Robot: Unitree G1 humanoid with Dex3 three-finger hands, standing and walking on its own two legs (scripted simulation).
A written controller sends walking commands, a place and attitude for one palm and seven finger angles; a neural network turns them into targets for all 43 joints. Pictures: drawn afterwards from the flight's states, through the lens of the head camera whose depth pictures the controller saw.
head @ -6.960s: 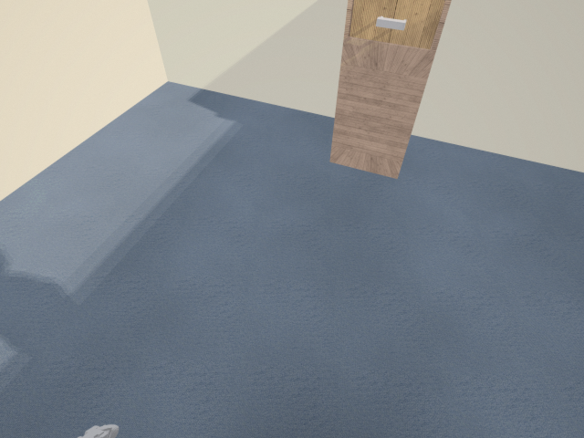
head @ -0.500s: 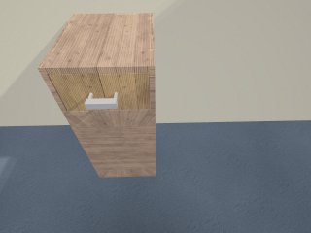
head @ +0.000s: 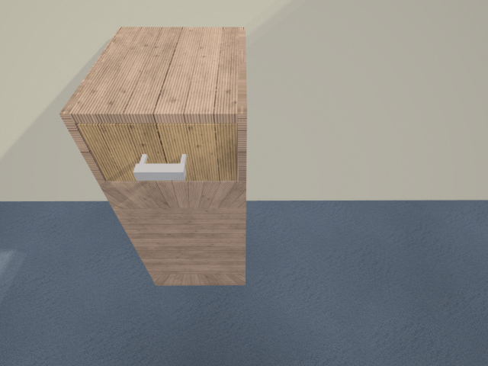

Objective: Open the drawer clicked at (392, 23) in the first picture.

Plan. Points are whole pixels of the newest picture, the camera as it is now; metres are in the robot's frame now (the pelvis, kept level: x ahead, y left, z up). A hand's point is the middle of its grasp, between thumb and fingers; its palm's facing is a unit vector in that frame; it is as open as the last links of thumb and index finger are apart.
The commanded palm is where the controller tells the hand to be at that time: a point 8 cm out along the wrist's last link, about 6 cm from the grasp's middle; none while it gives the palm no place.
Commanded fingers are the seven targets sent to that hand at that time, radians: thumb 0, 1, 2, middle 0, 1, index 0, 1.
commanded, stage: come to a stop and stand still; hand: left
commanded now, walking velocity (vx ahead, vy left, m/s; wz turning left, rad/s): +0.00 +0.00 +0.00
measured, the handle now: (162, 165) +0.52 +0.22 +0.00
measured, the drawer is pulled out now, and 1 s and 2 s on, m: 0.00 0.00 0.00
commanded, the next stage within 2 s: look again from close up in 0.04 s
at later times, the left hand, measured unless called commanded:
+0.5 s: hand out of the picture +0.01 +0.22 -0.18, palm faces +0.02 -0.98 -0.20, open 7.4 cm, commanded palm none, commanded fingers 0.00 0.90 0.90 -0.20 -0.30 -0.20 -0.30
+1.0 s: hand out of the picture -0.10 +0.25 -0.18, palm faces +0.00 -0.99 -0.17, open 7.4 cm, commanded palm none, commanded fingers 0.00 0.90 0.90 -0.20 -0.30 -0.20 -0.30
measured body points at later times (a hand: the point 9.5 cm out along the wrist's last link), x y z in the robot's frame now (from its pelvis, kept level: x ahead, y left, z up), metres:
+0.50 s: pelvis -0.02 +0.04 -0.01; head -0.02 +0.06 +0.44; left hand +0.01 +0.27 -0.17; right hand +0.04 -0.20 -0.15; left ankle -0.02 +0.15 -0.74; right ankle -0.08 -0.07 -0.74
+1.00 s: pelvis -0.06 +0.08 +0.00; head -0.07 +0.09 +0.45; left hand -0.10 +0.30 -0.16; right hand -0.08 -0.16 -0.15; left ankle -0.02 +0.15 -0.74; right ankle -0.08 -0.06 -0.74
